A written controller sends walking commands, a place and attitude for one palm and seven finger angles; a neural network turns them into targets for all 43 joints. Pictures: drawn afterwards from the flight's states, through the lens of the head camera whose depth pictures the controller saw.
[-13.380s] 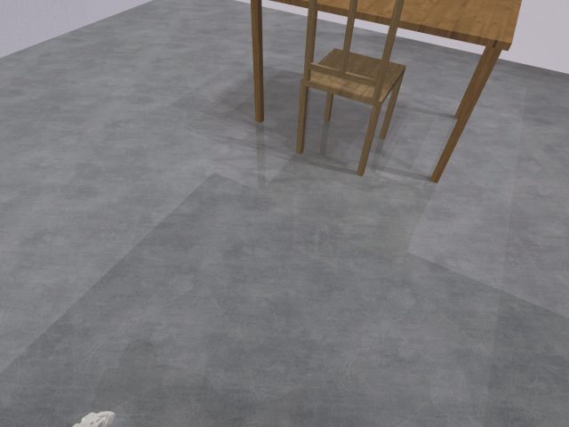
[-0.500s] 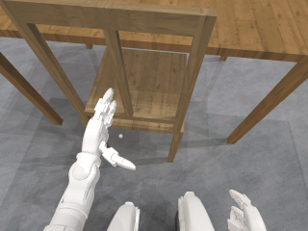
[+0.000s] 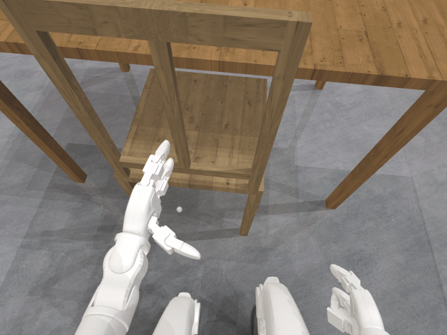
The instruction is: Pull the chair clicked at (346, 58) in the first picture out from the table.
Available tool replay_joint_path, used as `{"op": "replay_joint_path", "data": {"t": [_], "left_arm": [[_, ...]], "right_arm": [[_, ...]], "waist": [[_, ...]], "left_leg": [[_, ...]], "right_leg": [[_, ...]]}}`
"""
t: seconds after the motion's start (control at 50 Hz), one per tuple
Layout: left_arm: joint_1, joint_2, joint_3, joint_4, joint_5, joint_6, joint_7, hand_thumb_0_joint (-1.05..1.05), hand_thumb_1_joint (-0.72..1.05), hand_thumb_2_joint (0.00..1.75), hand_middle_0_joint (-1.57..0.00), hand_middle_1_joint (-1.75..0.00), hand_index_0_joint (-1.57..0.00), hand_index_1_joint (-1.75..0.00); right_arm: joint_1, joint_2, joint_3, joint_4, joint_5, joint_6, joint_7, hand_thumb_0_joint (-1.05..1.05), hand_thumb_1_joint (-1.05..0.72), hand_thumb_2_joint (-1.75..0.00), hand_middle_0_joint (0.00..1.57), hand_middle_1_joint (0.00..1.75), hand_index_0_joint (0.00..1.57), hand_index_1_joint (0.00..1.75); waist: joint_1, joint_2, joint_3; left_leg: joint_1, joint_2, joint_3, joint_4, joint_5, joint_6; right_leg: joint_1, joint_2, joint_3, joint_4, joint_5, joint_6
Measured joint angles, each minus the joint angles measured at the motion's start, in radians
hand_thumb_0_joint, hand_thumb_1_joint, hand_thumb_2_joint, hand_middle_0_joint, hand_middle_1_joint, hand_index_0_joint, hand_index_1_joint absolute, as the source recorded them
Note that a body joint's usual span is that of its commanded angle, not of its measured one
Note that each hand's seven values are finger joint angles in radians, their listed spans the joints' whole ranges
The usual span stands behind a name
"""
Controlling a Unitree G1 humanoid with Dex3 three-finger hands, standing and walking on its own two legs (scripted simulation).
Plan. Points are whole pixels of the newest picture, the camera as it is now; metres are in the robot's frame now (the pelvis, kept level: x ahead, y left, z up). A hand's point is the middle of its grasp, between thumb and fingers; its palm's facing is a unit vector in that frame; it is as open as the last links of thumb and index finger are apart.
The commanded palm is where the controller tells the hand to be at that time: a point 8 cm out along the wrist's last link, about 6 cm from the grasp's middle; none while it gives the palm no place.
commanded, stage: aim the fingers beside a spindle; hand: left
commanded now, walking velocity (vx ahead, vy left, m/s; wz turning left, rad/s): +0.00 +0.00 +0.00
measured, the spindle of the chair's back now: (175, 119) +0.49 +0.10 +0.05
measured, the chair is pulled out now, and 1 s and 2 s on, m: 0.00 0.00 0.00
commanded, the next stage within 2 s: push the fingers through the gap in 1.10 s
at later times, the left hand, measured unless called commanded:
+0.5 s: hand (162, 188) +0.35 +0.11 +0.04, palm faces -0.09 -0.99 -0.06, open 16.9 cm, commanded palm +0.32 +0.15 +0.03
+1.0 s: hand (180, 205) +0.34 +0.08 +0.01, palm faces -0.21 -0.98 +0.01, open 17.0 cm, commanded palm +0.33 +0.15 +0.03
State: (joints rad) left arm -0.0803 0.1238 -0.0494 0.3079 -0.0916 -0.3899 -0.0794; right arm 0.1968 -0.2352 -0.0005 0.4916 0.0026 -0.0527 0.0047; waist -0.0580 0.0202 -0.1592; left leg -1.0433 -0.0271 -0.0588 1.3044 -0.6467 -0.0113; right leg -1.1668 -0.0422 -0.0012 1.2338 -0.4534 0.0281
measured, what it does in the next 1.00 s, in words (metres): stands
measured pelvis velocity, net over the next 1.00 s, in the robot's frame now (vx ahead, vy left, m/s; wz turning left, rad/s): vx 0.00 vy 0.00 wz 0.00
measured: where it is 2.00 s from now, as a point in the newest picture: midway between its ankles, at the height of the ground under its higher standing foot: outside the picture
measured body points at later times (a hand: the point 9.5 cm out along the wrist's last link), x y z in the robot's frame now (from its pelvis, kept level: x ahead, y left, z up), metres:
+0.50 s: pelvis +0.00 +0.00 +0.00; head +0.11 +0.00 +0.44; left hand +0.35 +0.16 +0.05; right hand +0.15 -0.25 -0.11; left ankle -0.01 +0.12 -0.62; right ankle +0.07 -0.14 -0.62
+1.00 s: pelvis +0.00 +0.00 +0.00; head +0.12 +0.00 +0.43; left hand +0.34 +0.14 +0.01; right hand +0.16 -0.25 -0.10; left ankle -0.01 +0.12 -0.62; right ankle +0.07 -0.14 -0.62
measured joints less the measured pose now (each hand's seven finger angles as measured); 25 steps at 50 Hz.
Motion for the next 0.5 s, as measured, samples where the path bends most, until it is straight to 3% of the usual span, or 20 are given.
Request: {"op": "replay_joint_path", "data": {"t": [0.14, 0.22, 0.3, 0.4, 0.5], "left_arm": [[-0.016, 0.043, 0.075, -0.039, -0.015, -0.04, 0.029, -0.01, -0.5, 0.3, -0.07, -0.09, -0.06, -0.08], [-0.037, 0.034, 0.043, 0.039, -0.031, 0.002, -0.016, -0.01, -0.5, 0.3, -0.06, -0.08, -0.06, -0.08], [-0.034, 0.011, 0.001, 0.061, -0.024, 0.03, -0.032, -0.01, -0.5, 0.3, -0.06, -0.08, -0.05, -0.08], [-0.026, 0.017, 0.024, -0.026, -0.007, -0.027, 0.024, -0.02, -0.5, 0.3, -0.07, -0.09, -0.06, -0.08], [-0.079, 0.041, 0.083, 0.02, -0.008, -0.039, 0.035, -0.01, -0.5, 0.3, -0.07, -0.09, -0.06, -0.08]], "right_arm": [[0.009, 0.002, 0.001, 0.013, 0.001, 0.01, 0.009, 0.01, -0.91, -0.9, 0.2, 0.3, 0.2, 0.3], [0.023, -0.011, 0.009, 0.018, 0.015, 0.016, 0.01, 0.01, -0.91, -0.9, 0.2, 0.3, 0.2, 0.3], [0.02, -0.01, 0.009, 0.012, 0.012, 0.007, -0.003, 0.01, -0.91, -0.9, 0.2, 0.3, 0.2, 0.3], [0.011, 0.0, 0.0, 0.016, -0.005, -0.008, -0.009, 0.01, -0.91, -0.9, 0.2, 0.3, 0.2, 0.3], [0.021, -0.004, 0.003, 0.031, 0.0, 0.01, 0.009, 0.01, -0.91, -0.9, 0.2, 0.3, 0.2, 0.3]], "waist": [[0.013, 0.006, -0.004], [0.022, 0.014, -0.013], [0.007, 0.009, -0.004], [-0.011, 0.002, 0.01], [0.003, 0.006, -0.007]], "left_leg": [[0.01, 0.002, 0.0, -0.003, 0.003, -0.002], [0.007, -0.001, -0.006, -0.01, 0.009, 0.0], [-0.005, -0.002, -0.005, -0.005, 0.01, 0.001], [-0.003, 0.001, 0.002, -0.001, 0.006, -0.001], [0.003, 0.002, 0.003, -0.007, 0.006, -0.001]], "right_leg": [[0.01, 0.002, 0.0, -0.003, 0.003, -0.002], [0.013, -0.002, -0.006, -0.014, 0.008, 0.0], [0.0, -0.003, -0.005, -0.011, 0.01, 0.001], [-0.002, 0.002, 0.002, -0.003, 0.008, 0.0], [0.002, 0.002, 0.003, -0.006, 0.007, -0.001]]}}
